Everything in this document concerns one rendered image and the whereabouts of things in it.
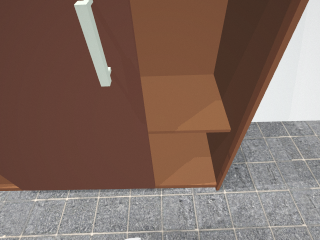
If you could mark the handle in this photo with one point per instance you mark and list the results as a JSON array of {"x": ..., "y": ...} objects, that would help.
[{"x": 90, "y": 31}]

